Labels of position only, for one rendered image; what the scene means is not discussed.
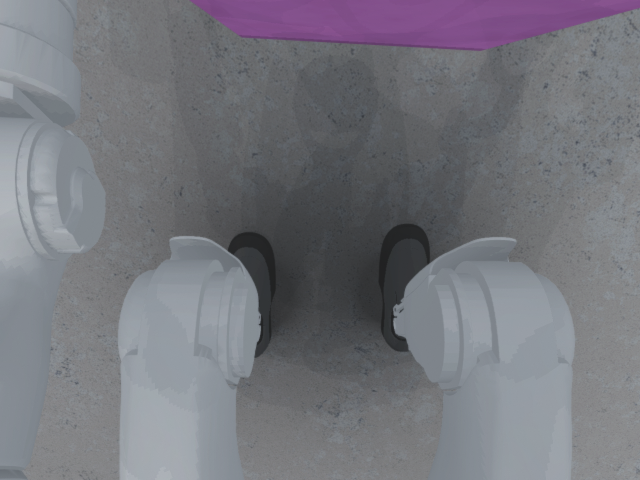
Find robot right thigh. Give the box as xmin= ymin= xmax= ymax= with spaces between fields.
xmin=417 ymin=261 xmax=573 ymax=480

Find robot left thigh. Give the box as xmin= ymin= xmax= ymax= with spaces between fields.
xmin=119 ymin=259 xmax=258 ymax=480

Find left robot upper arm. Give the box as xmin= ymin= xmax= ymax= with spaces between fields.
xmin=0 ymin=117 xmax=106 ymax=480

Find robot thigh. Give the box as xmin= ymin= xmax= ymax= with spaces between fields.
xmin=119 ymin=259 xmax=258 ymax=480
xmin=417 ymin=261 xmax=573 ymax=480

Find robot left forearm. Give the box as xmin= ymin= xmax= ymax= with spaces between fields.
xmin=0 ymin=0 xmax=81 ymax=127

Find carton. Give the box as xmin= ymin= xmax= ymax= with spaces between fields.
xmin=190 ymin=0 xmax=640 ymax=51

